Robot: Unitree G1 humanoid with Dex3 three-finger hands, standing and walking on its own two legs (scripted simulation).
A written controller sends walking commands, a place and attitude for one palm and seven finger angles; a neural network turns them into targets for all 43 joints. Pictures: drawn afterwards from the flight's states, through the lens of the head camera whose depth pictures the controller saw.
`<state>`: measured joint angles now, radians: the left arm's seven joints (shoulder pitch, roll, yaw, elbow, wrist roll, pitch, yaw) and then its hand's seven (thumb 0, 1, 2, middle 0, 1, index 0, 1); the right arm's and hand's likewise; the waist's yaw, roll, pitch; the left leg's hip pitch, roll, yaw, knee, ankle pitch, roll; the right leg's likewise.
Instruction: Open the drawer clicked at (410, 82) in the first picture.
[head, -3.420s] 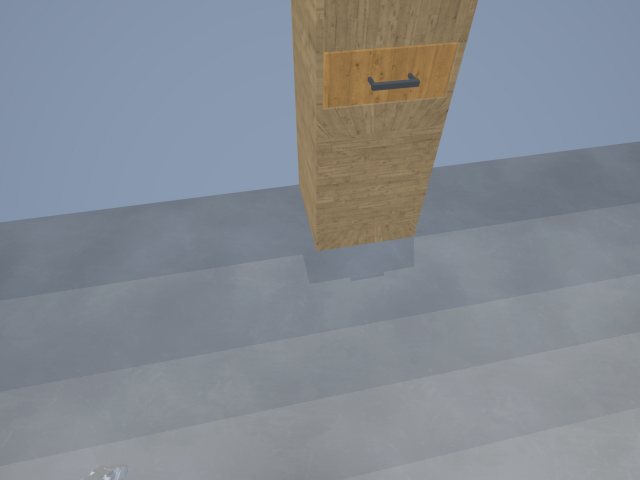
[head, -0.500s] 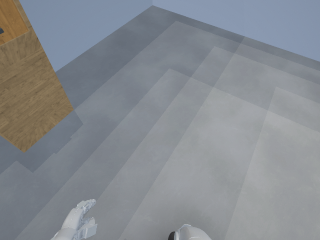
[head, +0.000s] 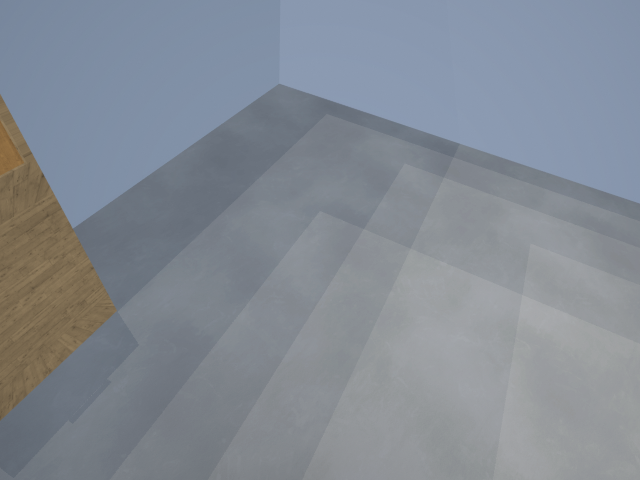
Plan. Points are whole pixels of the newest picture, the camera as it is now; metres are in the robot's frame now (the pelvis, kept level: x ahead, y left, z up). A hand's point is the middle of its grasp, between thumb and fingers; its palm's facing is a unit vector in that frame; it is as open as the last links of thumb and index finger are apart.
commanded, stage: walk to a spot facing it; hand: left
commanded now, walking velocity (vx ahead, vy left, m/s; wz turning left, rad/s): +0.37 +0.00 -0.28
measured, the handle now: out of the picture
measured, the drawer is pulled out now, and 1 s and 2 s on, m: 0.00 0.00 0.00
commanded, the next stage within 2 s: turn to face it in 0.64 s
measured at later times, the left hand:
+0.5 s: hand (265, 367) +0.33 +0.10 -0.17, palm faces -0.10 -0.98 -0.19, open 7.3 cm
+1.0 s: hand (252, 317) +0.44 +0.15 -0.19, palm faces +0.07 -0.98 -0.16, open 7.3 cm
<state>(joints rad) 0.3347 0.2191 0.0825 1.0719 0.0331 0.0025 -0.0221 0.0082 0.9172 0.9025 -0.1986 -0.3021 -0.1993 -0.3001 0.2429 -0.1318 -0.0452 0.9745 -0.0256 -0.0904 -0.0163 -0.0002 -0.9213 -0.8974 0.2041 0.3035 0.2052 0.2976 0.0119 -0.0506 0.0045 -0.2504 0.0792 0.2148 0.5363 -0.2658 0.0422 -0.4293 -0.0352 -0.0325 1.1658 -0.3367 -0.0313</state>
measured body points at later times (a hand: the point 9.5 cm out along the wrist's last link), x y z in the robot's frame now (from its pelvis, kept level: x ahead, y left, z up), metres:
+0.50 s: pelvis +0.23 -0.07 -0.01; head +0.25 -0.07 +0.44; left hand +0.34 +0.16 -0.16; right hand +0.12 -0.26 -0.17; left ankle +0.13 +0.07 -0.63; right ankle +0.26 -0.15 -0.74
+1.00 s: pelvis +0.42 -0.03 -0.01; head +0.45 -0.01 +0.44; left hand +0.43 +0.20 -0.17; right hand +0.49 -0.27 -0.14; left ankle +0.50 +0.05 -0.74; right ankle +0.37 -0.17 -0.66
